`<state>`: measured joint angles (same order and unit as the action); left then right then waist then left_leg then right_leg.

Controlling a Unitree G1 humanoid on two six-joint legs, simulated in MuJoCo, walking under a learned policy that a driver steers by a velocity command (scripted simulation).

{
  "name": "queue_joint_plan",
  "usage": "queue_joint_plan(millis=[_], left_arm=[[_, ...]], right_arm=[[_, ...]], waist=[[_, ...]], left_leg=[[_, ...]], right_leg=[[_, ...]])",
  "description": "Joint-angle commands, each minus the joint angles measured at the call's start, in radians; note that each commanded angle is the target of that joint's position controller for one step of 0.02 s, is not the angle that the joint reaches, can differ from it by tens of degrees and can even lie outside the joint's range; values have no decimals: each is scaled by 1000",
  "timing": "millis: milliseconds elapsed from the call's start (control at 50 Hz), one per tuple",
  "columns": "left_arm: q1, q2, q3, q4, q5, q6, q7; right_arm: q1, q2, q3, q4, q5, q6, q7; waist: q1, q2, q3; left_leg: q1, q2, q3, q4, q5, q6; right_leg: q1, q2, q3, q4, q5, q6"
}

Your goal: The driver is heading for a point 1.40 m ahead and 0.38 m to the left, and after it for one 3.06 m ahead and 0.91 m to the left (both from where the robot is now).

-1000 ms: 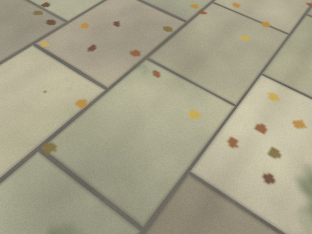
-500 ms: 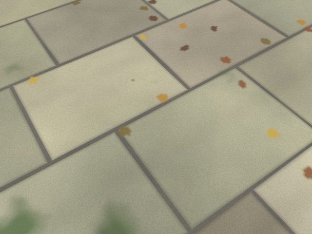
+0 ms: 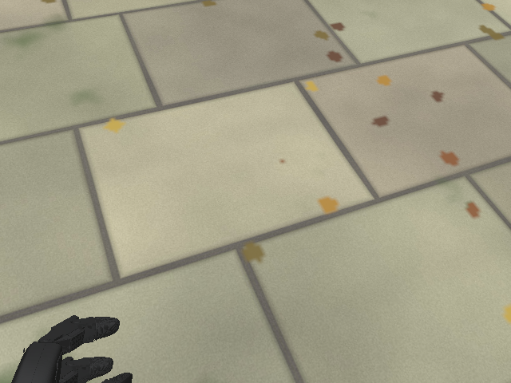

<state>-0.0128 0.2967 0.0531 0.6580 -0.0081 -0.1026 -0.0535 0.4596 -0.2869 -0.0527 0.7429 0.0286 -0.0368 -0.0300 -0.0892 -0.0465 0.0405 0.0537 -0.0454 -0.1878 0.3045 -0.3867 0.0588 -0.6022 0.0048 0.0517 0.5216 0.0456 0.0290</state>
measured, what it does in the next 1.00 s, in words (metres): walks ahead, turning left: right foot, then left foot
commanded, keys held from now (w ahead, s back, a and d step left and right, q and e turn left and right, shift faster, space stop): w+q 0.82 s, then w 0.18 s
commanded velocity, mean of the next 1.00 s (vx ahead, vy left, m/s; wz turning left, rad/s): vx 0.49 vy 0.00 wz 0.57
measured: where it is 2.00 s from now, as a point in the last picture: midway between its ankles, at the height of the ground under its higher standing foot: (85, 196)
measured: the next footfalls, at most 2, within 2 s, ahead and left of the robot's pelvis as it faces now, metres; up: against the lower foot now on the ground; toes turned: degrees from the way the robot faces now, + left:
right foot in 0.08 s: +0.23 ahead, -0.13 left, +0.00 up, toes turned +6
left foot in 0.58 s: +0.45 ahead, +0.20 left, +0.00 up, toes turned +23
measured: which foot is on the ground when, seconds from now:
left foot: down 0.00-0.08, up 0.10-0.56, down 0.58-1.00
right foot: up 0.00-0.06, down 0.08-0.58, up 0.60-1.00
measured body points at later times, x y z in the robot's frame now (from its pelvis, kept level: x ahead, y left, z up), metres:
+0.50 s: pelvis +0.28 +0.02 +0.00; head +0.31 +0.05 +0.44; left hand +0.21 +0.31 -0.13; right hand +0.57 -0.14 -0.07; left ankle +0.40 +0.20 -0.70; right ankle +0.19 -0.13 -0.74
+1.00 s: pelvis +0.55 +0.15 +0.00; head +0.56 +0.17 +0.45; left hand +0.62 +0.47 -0.08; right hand +0.75 -0.08 -0.10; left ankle +0.41 +0.19 -0.74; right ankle +0.77 +0.12 -0.71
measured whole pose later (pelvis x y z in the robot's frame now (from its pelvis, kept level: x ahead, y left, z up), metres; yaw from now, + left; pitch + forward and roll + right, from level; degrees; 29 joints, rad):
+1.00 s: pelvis +0.55 +0.15 +0.00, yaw +33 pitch +1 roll +1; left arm 0.03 0.30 0.02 0.69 0.00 -0.10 -0.04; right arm 0.36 -0.30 -0.06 0.71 0.02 -0.05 -0.01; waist -0.08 -0.05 0.03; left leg -0.06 -0.10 -0.15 0.39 -0.34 0.06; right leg -0.56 -0.03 0.06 0.53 0.05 0.03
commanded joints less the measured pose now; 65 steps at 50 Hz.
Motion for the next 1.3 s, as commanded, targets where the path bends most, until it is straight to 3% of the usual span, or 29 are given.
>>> queue_joint_plan(millis=[20, 60, 80, 100, 120, 140, 180, 220, 280, 400, 480, 520, 560, 580, 600, 620, 640, 700, 760, 860, 960, 1020, 1060, 1080, 1100, 1120, 1160, 1200, 1300], left_arm=[[-74, 114, 34, -90, -4, -27, 2], [122, 169, 65, -50, -2, -29, 21], [299, 209, 75, -34, 15, -25, 32], [395, 279, 88, -3, 29, -16, 32], [382, 185, 67, -8, 14, -15, 26], [315, 120, 49, -16, 6, -7, 35], [241, 89, 38, 3, 15, 6, 43], [211, 76, 34, 17, 24, -4, 47], [201, 100, 44, 48, 6, -20, 46], [213, 156, 57, 79, 2, -8, 48], [277, 201, 68, 107, -20, 16, 47], [284, 232, 77, 111, -30, 31, 50], [270, 235, 75, 105, -40, 49, 55], [290, 193, 55, 92, -17, 47, 61], [379, 43, 6, 27, 26, 29, 52], [291, 114, 10, 17, -3, -4, 43], [193, 176, 26, -13, -40, -21, 36], [200, 159, 23, 2, 6, -29, 46], [209, 133, 18, 12, 22, -3, 41], [40, 67, -11, -22, 20, 5, 33], [-47, 97, -3, -47, 4, -10, 15], [4, 122, 11, -42, 4, -16, 13], [188, 168, 39, 1, 14, -22, 23], [341, 230, 53, 13, 26, -22, 26], [421, 268, 69, 59, 19, -10, 15], [418, 176, 45, 58, -11, -8, 11], [304, 120, 24, 42, 5, 3, 18], [265, 98, 14, 43, 20, 0, 24], [309, 127, 20, 82, -1, -5, 34]], right_arm=[[-17, -191, -58, -39, 1, -1, -11], [-51, -172, -52, -53, -9, 6, -4], [-72, -129, -34, -84, -24, 7, 1], [93, 2, 2, -100, -10, -2, 5], [103, -98, -11, -82, 20, -9, 5], [-20, -174, -34, -89, 30, -8, 7], [-148, -164, -35, -118, -1, -8, 8], [-133, -121, -33, -118, 5, 6, 17], [-179, -66, -19, -146, 0, 25, 20], [-321, -54, -7, -177, -6, 5, 56], [-426, -66, -10, -225, -3, 6, 78], [-406, -98, -27, -237, -9, 10, 82], [-183, -170, -73, -188, -9, 19, 74], [5, -244, -110, -139, -1, 30, 57], [-30, -373, -127, -149, 10, 24, 48], [-16, -291, -99, -194, 2, 1, 58], [-45, -226, -77, -179, -9, -18, 64], [-199, -157, -50, -196, -26, -30, 56], [-217, -161, -48, -185, -23, -35, 41], [-161, -181, -52, -136, -14, -28, 15], [-74, -171, -47, -70, -8, -27, 19], [-75, -173, -50, -49, -12, -14, 19], [-94, -135, -35, -55, -19, -8, 21], [-51, -92, -16, -73, -35, -10, 18], [65, -40, -1, -72, -6, -24, 17], [10, -131, -16, -61, 8, -29, 16], [-185, -156, -23, -98, -9, -34, 17], [-193, -126, -23, -105, -21, -39, 23], [-250, -59, -4, -121, -29, -33, 27]], waist=[[46, 195, 36], [150, 205, -108], [227, 157, -282], [153, -198, -481], [159, -234, -469], [178, -131, -275], [146, -8, -92], [101, -50, -51], [88, -32, 6], [129, 5, 28], [158, 5, 55], [126, -16, 23], [-9, -12, -106], [-89, 58, -200], [44, 357, -273], [-22, 241, -417], [-35, 175, -275], [81, 88, -118], [107, 85, -90], [46, 108, -31], [3, 131, 2], [37, 167, 7], [131, 142, -115], [170, 13, -282], [136, -291, -368], [165, -166, -285], [158, 15, -81], [111, -20, -47], [112, -21, -29]], left_leg=[[-78, 244, -174, -1, 503, 98], [-109, 169, -131, 237, 779, 53], [-270, 111, -116, 497, 629, 23], [-642, -54, -33, 887, -86, -50], [-754, -5, -48, 1043, -181, -62], [-807, 50, -13, 1063, -99, -65], [-750, 126, 48, 982, 13, -61], [-664, 163, 57, 923, 43, -51], [-699, 186, 78, 812, 60, -59], [-674, 168, 147, 495, 378, -53], [-664, 141, 200, 358, 352, -17], [-597, 87, 249, 330, 249, 20], [-290, -8, 303, 267, 240, 79], [18, 28, 189, 261, 257, 125], [306, 299, -400, 157, 40, 305], [349, 374, -673, -2, -124, 351], [266, 355, -540, -30, -62, 294], [-85, 256, -273, -39, 278, 236], [-216, 223, -178, -66, 454, 246], [-303, 139, -51, -74, 362, 179], [-212, 198, -114, -21, 274, 153], [-129, 236, -156, 44, 385, 131], [-153, 153, -93, 276, 592, 83], [-334, 68, -26, 576, 397, 33], [-661, -67, 41, 883, -161, -39], [-786, -18, -31, 990, -174, -39], [-797, 70, 49, 952, -14, -31], [-727, 128, 68, 857, 77, -38], [-739, 152, 122, 647, 162, -75]], right_leg=[[103, 13, -8, -26, -59, -31], [400, 25, -47, -58, -74, -84], [727, -109, 81, -4, -124, -148], [1119, -395, 571, -65, -321, -312], [1073, -437, 767, -199, -507, -318], [914, -390, 583, -227, -530, -272], [628, -310, 333, -260, -303, -233], [496, -269, 202, -322, -222, -225], [434, -289, 97, -392, -148, -250], [488, -243, -135, -398, -14, -206], [604, -276, -191, -362, 34, -172], [664, -284, -224, -251, 307, -152], [612, -246, -284, 80, 539, -112], [394, -210, -286, 375, 333, -68], [-56, -17, -228, 747, -573, -2], [-152, 13, 23, 868, -645, -14], [-233, -31, 36, 861, -544, -35], [-71, -123, 45, 643, -369, -39], [0, -115, 17, 523, -329, 5], [63, -56, -11, 155, -2, 45], [94, -40, 5, 11, 46, 2], [132, -31, -13, -20, -88, -47], [403, -41, -25, -45, -71, -109], [704, -213, 186, -4, -60, -195], [947, -377, 650, -165, -343, -329], [917, -380, 720, -233, -568, -307], [674, -300, 446, -263, -417, -242], [551, -248, 334, -298, -219, -248], [517, -222, 176, -363, 17, -272]])
Velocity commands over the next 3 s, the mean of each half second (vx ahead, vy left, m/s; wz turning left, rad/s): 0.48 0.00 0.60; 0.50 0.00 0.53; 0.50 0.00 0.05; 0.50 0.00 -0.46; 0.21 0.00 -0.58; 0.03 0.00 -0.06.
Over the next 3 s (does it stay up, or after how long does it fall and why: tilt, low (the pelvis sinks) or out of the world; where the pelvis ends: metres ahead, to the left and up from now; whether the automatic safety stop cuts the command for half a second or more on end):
stays up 1.23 0.46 0.00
